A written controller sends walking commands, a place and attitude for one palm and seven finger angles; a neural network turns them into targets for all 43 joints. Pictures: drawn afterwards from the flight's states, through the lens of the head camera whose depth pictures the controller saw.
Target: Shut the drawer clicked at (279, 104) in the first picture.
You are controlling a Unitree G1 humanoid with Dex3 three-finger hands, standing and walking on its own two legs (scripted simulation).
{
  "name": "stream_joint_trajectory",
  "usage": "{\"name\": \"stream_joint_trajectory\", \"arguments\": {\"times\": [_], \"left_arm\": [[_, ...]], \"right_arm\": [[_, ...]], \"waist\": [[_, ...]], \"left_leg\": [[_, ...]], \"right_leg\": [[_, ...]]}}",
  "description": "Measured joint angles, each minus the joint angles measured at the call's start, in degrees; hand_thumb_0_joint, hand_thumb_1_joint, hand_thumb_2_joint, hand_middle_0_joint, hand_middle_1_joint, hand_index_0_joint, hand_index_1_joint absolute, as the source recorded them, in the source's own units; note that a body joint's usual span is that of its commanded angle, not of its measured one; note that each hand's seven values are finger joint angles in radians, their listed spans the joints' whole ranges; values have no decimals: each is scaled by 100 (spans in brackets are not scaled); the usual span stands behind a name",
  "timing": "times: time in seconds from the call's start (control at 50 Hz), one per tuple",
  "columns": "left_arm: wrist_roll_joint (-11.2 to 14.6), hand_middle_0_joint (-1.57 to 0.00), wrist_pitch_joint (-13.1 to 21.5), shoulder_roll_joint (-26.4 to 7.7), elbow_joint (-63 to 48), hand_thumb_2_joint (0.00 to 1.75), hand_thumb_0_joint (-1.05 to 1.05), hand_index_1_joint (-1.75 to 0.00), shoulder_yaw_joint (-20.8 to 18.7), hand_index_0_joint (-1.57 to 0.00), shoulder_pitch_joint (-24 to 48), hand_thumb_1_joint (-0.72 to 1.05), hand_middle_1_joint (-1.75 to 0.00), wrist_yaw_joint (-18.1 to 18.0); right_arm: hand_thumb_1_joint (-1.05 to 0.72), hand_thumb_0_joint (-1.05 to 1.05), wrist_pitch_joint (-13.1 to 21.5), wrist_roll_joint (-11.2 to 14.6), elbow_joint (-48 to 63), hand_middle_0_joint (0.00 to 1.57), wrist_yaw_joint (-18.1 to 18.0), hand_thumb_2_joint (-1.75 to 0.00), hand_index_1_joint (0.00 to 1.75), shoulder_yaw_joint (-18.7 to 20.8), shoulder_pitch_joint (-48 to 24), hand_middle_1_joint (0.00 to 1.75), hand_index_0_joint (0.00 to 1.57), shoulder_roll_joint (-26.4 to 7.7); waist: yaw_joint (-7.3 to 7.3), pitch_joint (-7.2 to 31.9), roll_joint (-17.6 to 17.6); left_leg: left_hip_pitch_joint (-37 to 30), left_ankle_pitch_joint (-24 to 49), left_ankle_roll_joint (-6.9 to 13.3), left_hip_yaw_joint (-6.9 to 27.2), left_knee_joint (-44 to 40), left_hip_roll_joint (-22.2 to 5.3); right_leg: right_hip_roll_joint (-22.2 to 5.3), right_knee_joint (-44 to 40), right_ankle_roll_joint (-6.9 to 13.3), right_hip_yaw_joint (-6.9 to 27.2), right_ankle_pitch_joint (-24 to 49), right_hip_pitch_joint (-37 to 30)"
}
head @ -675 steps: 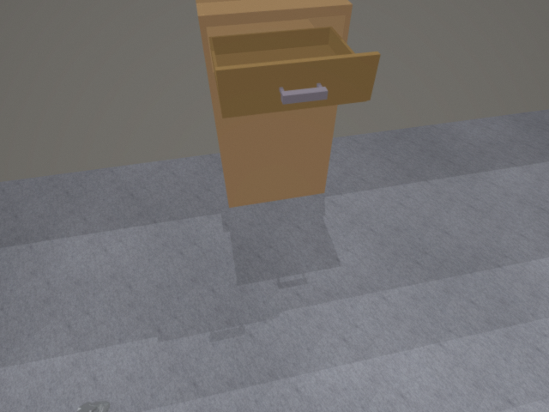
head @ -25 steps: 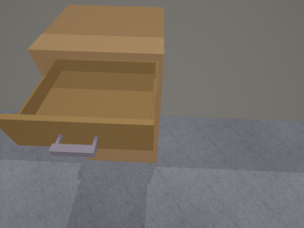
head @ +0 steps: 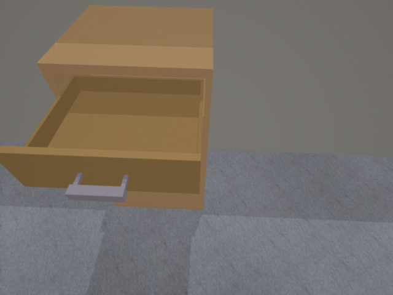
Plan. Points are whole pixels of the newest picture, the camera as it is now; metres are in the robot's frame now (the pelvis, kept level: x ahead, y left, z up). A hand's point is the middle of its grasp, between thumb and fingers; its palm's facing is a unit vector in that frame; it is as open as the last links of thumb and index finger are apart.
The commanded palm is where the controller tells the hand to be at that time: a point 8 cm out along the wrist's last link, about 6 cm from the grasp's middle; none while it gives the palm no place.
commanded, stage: shuffle to correct the standing spot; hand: left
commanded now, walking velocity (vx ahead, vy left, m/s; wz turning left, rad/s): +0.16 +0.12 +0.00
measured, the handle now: (100, 185) +0.33 +0.25 +0.00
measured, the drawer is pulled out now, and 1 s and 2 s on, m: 0.30 0.30 0.30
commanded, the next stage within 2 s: come to a stop and stand still in 0.12 s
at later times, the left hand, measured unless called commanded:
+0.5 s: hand out of the picture +0.05 +0.20 -0.17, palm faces +0.04 -0.98 -0.22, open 7.3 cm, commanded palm none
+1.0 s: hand out of the picture +0.05 +0.17 -0.16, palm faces +0.02 -0.97 -0.23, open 7.3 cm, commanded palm none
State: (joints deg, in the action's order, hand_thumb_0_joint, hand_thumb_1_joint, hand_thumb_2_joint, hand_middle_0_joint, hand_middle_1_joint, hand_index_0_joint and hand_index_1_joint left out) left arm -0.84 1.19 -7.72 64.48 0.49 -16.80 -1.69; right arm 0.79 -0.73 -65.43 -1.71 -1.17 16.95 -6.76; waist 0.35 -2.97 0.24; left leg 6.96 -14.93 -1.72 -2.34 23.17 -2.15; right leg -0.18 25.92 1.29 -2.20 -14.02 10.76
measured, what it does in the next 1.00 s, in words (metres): stands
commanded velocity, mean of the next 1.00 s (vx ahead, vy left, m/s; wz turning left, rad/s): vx -0.02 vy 0.01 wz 0.00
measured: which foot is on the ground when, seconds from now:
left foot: down 0.00-1.00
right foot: down 0.00-1.00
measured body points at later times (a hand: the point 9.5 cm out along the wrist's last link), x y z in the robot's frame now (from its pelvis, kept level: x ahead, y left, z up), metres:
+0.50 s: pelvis +0.04 +0.02 +0.00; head +0.08 +0.02 +0.45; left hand +0.05 +0.25 -0.15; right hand +0.03 -0.18 -0.16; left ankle -0.02 +0.14 -0.73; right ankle +0.01 -0.10 -0.72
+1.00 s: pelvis -0.01 -0.01 -0.01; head -0.01 -0.02 +0.44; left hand +0.05 +0.23 -0.15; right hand +0.04 -0.24 -0.16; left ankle +0.00 +0.12 -0.74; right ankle +0.03 -0.10 -0.74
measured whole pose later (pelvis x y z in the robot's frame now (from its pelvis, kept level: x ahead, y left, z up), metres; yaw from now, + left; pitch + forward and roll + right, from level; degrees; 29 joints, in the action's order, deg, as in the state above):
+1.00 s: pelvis -0.01 -0.01 -0.01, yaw +1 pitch -2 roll +1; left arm -1.1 -0.1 -9.5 55.9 0.3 -14.1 -1.6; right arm -0.5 -1.6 -55.6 -0.4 0.1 15.5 -10.6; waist -0.6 -0.5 -1.2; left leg 11.6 -14.1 -0.8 -4.0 28.0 -2.2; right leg 0.1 29.3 2.6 -3.9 -12.8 14.5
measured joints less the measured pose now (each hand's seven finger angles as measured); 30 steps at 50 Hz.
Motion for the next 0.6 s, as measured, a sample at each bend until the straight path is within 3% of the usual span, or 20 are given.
{"name": "stream_joint_trajectory", "arguments": {"times": [0.18, 0.3, 0.4, 0.52, 0.6], "left_arm": [[-52, -20, -74, 15, -158, 90, 0, -30, -154, -20, -224, 91, -30, 45], [-64, -20, -121, -67, -104, 90, 0, -30, -214, -20, -332, 91, -30, 41], [16, -20, -22, -71, -88, 90, 0, -30, -183, -20, -86, 91, -30, -51], [8, -20, -95, -105, -322, 90, 1, -30, -229, -20, 264, 92, -30, -102], [1, -20, -183, -228, -562, 90, 1, -30, -314, -20, 526, 92, -30, -90]], "right_arm": [[-91, 0, -125, -74, 101, 20, 82, -90, 30, 81, 285, 30, 20, -86], [-91, 0, 70, -72, 157, 20, 10, -90, 30, 68, 474, 30, 20, -77], [-91, 0, 45, 3, 108, 20, -119, -90, 30, 27, 386, 30, 20, 23], [-91, 1, 10, -10, 355, 20, -145, -90, 30, 170, 26, 30, 20, 63], [-93, 2, -4, -46, 465, 21, -142, -90, 30, 232, -38, 30, 20, -34]], "waist": [[66, 100, -23], [66, 76, 160], [37, -52, 79], [-36, -202, -3], [-84, -254, -89]], "left_leg": [[271, -464, 112, 80, 660, 22], [112, -676, 201, -38, 691, 200], [-2, -576, 190, -36, 675, 200], [-97, -57, 210, -140, 415, 194], [-199, -299, 220, -82, 152, 172]], "right_leg": [[-42, 420, -20, -69, -370, 126], [-235, 891, 7, 3, -704, 205], [-254, 665, -182, -33, -607, -23], [-283, 1097, -122, -52, 37, 280], [-195, 1028, -72, -51, -558, 421]]}}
